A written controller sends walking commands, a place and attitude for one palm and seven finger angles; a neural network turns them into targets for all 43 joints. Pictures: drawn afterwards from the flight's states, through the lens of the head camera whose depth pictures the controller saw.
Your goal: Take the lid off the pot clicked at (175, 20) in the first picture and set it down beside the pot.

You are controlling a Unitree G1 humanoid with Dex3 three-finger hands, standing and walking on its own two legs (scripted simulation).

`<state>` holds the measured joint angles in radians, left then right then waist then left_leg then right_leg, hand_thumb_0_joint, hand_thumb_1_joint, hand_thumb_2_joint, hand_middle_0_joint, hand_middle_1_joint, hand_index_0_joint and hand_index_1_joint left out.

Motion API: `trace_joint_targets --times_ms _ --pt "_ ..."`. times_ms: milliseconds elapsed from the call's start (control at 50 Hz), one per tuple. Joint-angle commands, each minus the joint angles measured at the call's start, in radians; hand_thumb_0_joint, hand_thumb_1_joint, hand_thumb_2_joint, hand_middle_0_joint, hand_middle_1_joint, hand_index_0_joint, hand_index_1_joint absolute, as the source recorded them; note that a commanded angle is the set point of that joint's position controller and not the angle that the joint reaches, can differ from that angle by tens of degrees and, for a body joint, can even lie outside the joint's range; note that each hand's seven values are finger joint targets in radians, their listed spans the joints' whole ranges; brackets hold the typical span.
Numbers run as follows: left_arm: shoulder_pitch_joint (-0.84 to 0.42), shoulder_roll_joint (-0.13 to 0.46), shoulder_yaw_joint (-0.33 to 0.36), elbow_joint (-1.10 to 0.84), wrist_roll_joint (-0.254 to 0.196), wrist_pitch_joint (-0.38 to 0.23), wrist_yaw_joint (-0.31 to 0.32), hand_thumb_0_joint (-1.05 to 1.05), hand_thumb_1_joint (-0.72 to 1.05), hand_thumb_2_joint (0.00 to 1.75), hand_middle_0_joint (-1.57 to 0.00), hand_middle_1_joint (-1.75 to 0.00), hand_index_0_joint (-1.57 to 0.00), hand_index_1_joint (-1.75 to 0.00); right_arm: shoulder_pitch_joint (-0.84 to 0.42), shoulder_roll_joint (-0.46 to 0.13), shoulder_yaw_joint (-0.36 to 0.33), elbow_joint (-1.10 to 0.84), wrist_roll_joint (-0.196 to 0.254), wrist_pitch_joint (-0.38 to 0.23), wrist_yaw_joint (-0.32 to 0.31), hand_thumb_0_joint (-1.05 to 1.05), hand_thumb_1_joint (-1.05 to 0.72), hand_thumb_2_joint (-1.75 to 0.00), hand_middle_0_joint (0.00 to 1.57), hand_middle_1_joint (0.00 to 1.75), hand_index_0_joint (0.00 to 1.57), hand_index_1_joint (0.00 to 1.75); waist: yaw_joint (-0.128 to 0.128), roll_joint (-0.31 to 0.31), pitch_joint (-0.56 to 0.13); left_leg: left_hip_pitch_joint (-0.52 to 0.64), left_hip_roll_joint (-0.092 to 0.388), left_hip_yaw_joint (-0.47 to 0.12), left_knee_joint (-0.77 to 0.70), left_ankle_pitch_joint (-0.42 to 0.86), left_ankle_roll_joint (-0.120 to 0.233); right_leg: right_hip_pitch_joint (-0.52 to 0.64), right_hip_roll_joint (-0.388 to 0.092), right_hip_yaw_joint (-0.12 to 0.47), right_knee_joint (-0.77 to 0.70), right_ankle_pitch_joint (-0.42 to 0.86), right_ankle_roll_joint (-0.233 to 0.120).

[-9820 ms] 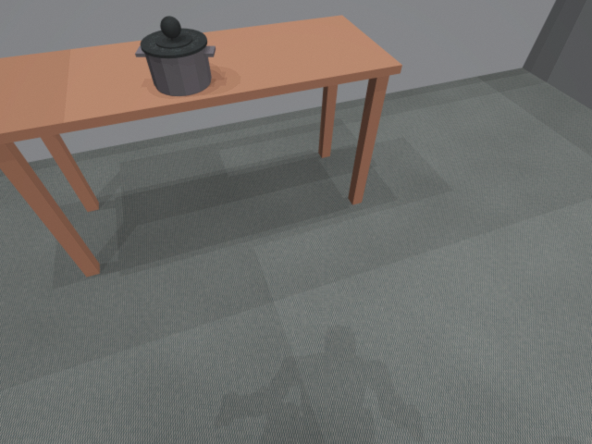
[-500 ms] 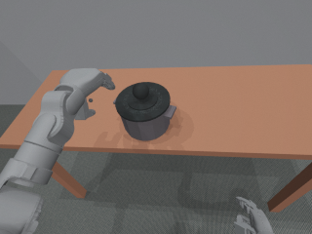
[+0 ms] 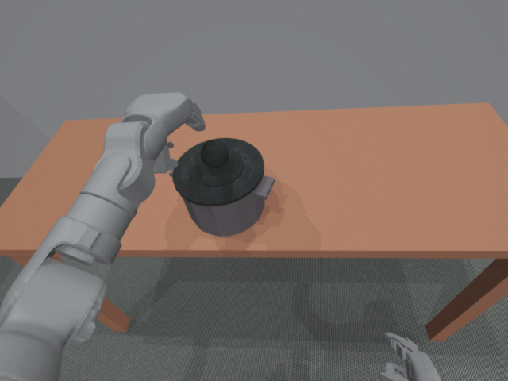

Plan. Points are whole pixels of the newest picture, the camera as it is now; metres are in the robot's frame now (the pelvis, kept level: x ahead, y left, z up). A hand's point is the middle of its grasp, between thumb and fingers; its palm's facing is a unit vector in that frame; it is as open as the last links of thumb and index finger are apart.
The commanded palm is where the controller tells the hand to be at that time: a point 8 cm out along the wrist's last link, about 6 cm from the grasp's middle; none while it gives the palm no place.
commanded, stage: move the open hand above the knob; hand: left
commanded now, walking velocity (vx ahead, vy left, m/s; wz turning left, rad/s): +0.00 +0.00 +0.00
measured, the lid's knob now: (214, 154) +0.50 +0.09 +0.08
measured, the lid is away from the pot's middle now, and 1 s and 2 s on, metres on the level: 0.00 0.00 0.00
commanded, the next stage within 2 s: lower the open fingers around the knob in 1.04 s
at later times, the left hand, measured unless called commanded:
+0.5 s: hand (206, 118) +0.49 +0.08 +0.17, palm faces -0.22 -0.03 -0.97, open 10.5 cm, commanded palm +0.46 +0.09 +0.23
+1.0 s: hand (203, 130) +0.46 +0.09 +0.17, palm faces -0.24 +0.00 -0.97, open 10.5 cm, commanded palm +0.46 +0.09 +0.23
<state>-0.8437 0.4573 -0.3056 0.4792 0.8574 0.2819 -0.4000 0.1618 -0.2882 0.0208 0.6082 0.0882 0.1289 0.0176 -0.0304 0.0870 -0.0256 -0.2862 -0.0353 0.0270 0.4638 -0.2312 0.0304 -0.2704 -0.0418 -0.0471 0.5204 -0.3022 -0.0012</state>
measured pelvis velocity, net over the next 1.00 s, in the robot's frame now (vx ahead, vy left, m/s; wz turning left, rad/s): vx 0.00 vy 0.00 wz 0.00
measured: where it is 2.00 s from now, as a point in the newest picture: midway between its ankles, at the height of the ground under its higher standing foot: outside the picture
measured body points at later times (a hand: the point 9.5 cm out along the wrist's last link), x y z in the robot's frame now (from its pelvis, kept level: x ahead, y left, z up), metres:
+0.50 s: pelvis +0.01 +0.01 +0.00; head +0.04 -0.03 +0.45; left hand +0.50 +0.08 +0.22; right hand +0.09 -0.24 -0.14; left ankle +0.00 +0.11 -0.74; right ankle -0.02 -0.11 -0.74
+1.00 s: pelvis +0.00 +0.00 +0.00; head +0.02 -0.03 +0.45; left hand +0.47 +0.08 +0.22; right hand +0.15 -0.24 -0.12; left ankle +0.00 +0.11 -0.74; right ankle -0.02 -0.11 -0.74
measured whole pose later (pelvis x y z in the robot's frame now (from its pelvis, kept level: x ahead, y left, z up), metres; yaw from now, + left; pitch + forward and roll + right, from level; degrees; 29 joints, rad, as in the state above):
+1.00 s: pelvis +0.00 +0.00 +0.00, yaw +0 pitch +5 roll +1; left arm -1.08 0.30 -0.40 0.79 0.88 0.33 -0.33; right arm 0.16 -0.27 0.02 0.65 0.08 0.12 0.00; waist -0.05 0.07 -0.05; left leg -0.31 -0.04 0.03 0.45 -0.22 0.04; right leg -0.30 -0.05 -0.04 0.51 -0.29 0.00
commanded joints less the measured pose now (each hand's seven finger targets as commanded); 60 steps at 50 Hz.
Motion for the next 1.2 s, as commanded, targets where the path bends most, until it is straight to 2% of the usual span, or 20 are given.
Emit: trace_joint_targets --times_ms 0,60,100,160,200,300,380,420,480,540,580,640,700,760,800,860,980,1040,1120,1180 --pt "-0.565 0.168 0.097 -0.094 0.023 0.007 0.049 0.00 -0.38 1.50 -0.81 -0.08 -0.81 -0.08 -0.076 -0.090 -0.033 -0.130 -0.004 -0.042 -0.004 0.00 -0.90 -0.90 0.20 0.30 0.20 0.30 -0.021 -0.143 -0.345 0.166 -0.027 -0.027 -0.011 0.265 0.041 0.076 0.036 0.008 -0.052 0.404 -0.023" --pt "-0.643 0.209 0.133 -0.065 0.026 -0.003 0.060 0.00 -0.38 1.50 -0.81 -0.08 -0.81 -0.08 -0.052 -0.098 -0.037 -0.116 -0.009 -0.047 -0.013 0.00 -0.90 -0.90 0.20 0.30 0.20 0.30 -0.026 -0.146 -0.380 0.177 -0.024 -0.033 -0.008 0.268 0.043 0.083 0.036 0.015 -0.056 0.403 -0.027" --pt "-0.684 0.134 0.070 -0.012 0.033 -0.001 0.065 0.00 -0.38 1.50 -0.81 -0.08 -0.81 -0.08 -0.036 -0.089 -0.037 -0.103 -0.009 -0.049 -0.016 0.00 -0.90 -0.90 0.20 0.30 0.20 0.30 -0.040 -0.124 -0.385 0.194 -0.025 -0.031 -0.011 0.275 0.043 0.057 0.040 0.009 -0.052 0.401 -0.026" --pt "-0.715 0.136 0.091 0.055 0.030 -0.001 0.079 0.00 -0.38 1.50 -0.81 -0.08 -0.81 -0.08 -0.008 -0.095 -0.041 -0.085 -0.014 -0.051 -0.015 0.00 -0.90 -0.90 0.20 0.30 0.20 0.30 -0.042 -0.125 -0.385 0.186 -0.021 -0.039 -0.010 0.287 0.040 0.049 0.041 0.008 -0.054 0.401 -0.032" --pt "-0.774 0.088 0.046 0.027 0.036 -0.006 0.087 0.00 -0.38 1.50 -0.81 -0.08 -0.81 -0.08 -0.008 -0.089 -0.041 -0.090 -0.015 -0.059 -0.012 0.00 -0.90 -0.90 0.20 0.30 0.20 0.30 -0.046 -0.087 -0.435 0.225 -0.020 -0.043 -0.008 0.333 0.038 0.045 0.043 0.005 -0.041 0.425 -0.033" --pt "-0.791 0.047 0.042 0.199 0.043 0.022 0.110 0.00 -0.38 1.50 -0.81 -0.08 -0.81 -0.08 0.035 -0.095 -0.043 -0.051 -0.020 -0.051 -0.012 0.00 -0.90 -0.90 0.20 0.30 0.20 0.30 -0.056 -0.157 -0.384 0.173 -0.015 -0.038 -0.017 0.306 0.037 0.020 0.049 -0.002 -0.047 0.413 -0.031" --pt "-0.780 0.142 0.124 0.173 0.065 0.008 0.127 0.00 -0.38 1.50 -0.81 -0.08 -0.81 -0.08 0.034 -0.098 -0.042 -0.067 -0.031 -0.057 -0.012 0.00 -0.90 -0.90 0.20 0.30 0.20 0.30 -0.026 -0.138 -0.482 0.188 -0.013 -0.034 -0.015 0.386 0.041 0.097 0.040 0.014 -0.036 0.491 -0.031" --pt "-0.760 0.087 0.086 0.175 0.072 0.017 0.130 0.00 -0.38 1.50 -0.81 -0.08 -0.81 -0.08 0.036 -0.090 -0.047 -0.071 -0.029 -0.058 -0.005 0.00 -0.90 -0.90 0.20 0.30 0.20 0.30 -0.028 -0.148 -0.460 0.196 -0.007 -0.036 -0.011 0.418 0.043 0.075 0.044 0.006 -0.034 0.491 -0.031" --pt "-0.733 0.113 0.113 0.145 0.055 0.024 0.127 0.00 -0.38 1.50 -0.81 -0.08 -0.81 -0.08 0.021 -0.098 -0.048 -0.084 -0.028 -0.055 0.000 0.00 -0.90 -0.90 0.20 0.30 0.20 0.30 -0.019 -0.148 -0.465 0.191 -0.008 -0.029 -0.015 0.427 0.045 0.097 0.040 0.014 -0.038 0.513 -0.028" --pt "-0.717 0.052 0.058 0.117 0.060 0.035 0.121 0.00 -0.38 1.50 -0.81 -0.08 -0.81 -0.08 0.019 -0.089 -0.053 -0.080 -0.022 -0.053 0.007 0.00 -0.90 -0.90 0.20 0.30 0.20 0.30 -0.032 -0.158 -0.451 0.225 -0.002 -0.035 -0.002 0.473 0.047 0.061 0.045 0.006 -0.039 0.511 -0.026" --pt "-0.736 0.095 0.095 0.092 0.049 0.035 0.123 0.00 -0.38 1.50 -0.81 -0.08 -0.81 -0.08 0.012 -0.095 -0.051 -0.083 -0.024 -0.052 0.005 0.00 -0.90 -0.90 0.20 0.30 0.20 0.30 -0.027 -0.169 -0.454 0.207 -0.007 -0.030 -0.009 0.427 0.048 0.085 0.044 0.008 -0.044 0.507 -0.025" --pt "-0.770 0.035 0.034 0.109 0.054 0.044 0.126 0.00 -0.38 1.50 -0.81 -0.08 -0.81 -0.08 0.005 -0.085 -0.046 -0.072 -0.017 -0.052 -0.001 0.00 -0.90 -0.90 0.20 0.30 0.20 0.30 -0.040 -0.157 -0.411 0.207 -0.008 -0.030 -0.019 0.366 0.045 0.040 0.047 0.000 -0.046 0.450 -0.028" --pt "-0.810 0.057 0.049 0.041 0.046 0.025 0.133 0.00 -0.38 1.50 -0.81 -0.08 -0.81 -0.08 -0.010 -0.079 -0.048 -0.083 -0.020 -0.068 -0.003 0.00 -0.90 -0.90 0.20 0.30 0.20 0.30 -0.035 -0.118 -0.473 0.251 -0.012 -0.036 -0.005 0.385 0.047 0.058 0.044 0.009 -0.040 0.463 -0.030" --pt "-0.719 0.089 0.095 0.118 0.045 0.041 0.135 0.00 -0.38 1.50 -0.81 -0.08 -0.81 -0.08 -0.013 -0.085 -0.043 -0.074 -0.021 -0.056 -0.003 0.00 -0.90 -0.90 0.20 0.30 0.20 0.30 -0.018 -0.165 -0.433 0.193 -0.011 -0.029 -0.013 0.375 0.043 0.083 0.038 0.010 -0.044 0.478 -0.032" --pt "-0.722 0.006 0.012 0.159 0.054 0.060 0.128 0.00 -0.38 1.50 -0.81 -0.08 -0.81 -0.08 -0.034 -0.078 -0.036 -0.073 -0.014 -0.043 0.001 0.00 -0.90 -0.90 0.20 0.30 0.20 0.30 -0.033 -0.166 -0.370 0.174 -0.012 -0.024 -0.020 0.330 0.038 0.039 0.040 0.001 -0.046 0.440 -0.030" --pt "-0.775 -0.022 -0.011 0.125 0.035 0.058 0.113 0.00 -0.38 1.50 -0.81 -0.08 -0.81 -0.08 -0.047 -0.077 -0.034 -0.084 -0.012 -0.039 -0.006 0.00 -0.90 -0.90 0.20 0.30 0.20 0.30 -0.045 -0.164 -0.368 0.178 -0.018 -0.026 -0.021 0.286 0.041 0.031 0.037 0.007 -0.057 0.413 -0.032" --pt "-0.827 0.052 0.042 0.144 0.043 0.022 0.123 0.00 -0.38 1.50 -0.81 -0.08 -0.81 -0.08 -0.030 -0.076 -0.028 -0.074 -0.019 -0.055 -0.029 0.00 -0.90 -0.90 0.20 0.30 0.20 0.30 -0.041 -0.147 -0.423 0.205 -0.019 -0.030 -0.023 0.277 0.043 0.053 0.038 0.016 -0.055 0.405 -0.032" --pt "-0.794 0.035 0.033 0.217 0.057 0.038 0.133 0.00 -0.38 1.50 -0.81 -0.08 -0.81 -0.08 -0.027 -0.076 -0.026 -0.059 -0.018 -0.046 -0.028 0.00 -0.90 -0.90 0.20 0.30 0.20 0.30 -0.039 -0.152 -0.376 0.171 -0.015 -0.024 -0.031 0.261 0.036 0.039 0.037 0.011 -0.056 0.394 -0.032" --pt "-0.800 0.011 0.016 0.181 0.052 0.037 0.131 0.00 -0.38 1.50 -0.81 -0.08 -0.81 -0.08 -0.032 -0.075 -0.028 -0.075 -0.019 -0.048 -0.022 0.00 -0.90 -0.90 0.20 0.30 0.20 0.30 -0.035 -0.137 -0.412 0.184 -0.018 -0.025 -0.027 0.280 0.039 0.057 0.036 0.014 -0.053 0.416 -0.032" --pt "-0.778 0.051 0.056 0.210 0.046 0.057 0.111 0.00 -0.38 1.50 -0.81 -0.08 -0.81 -0.08 -0.027 -0.087 -0.031 -0.074 -0.022 -0.046 -0.023 0.00 -0.90 -0.90 0.20 0.30 0.20 0.30 -0.031 -0.178 -0.418 0.164 -0.021 -0.021 -0.024 0.284 0.045 0.086 0.035 0.020 -0.053 0.454 -0.029"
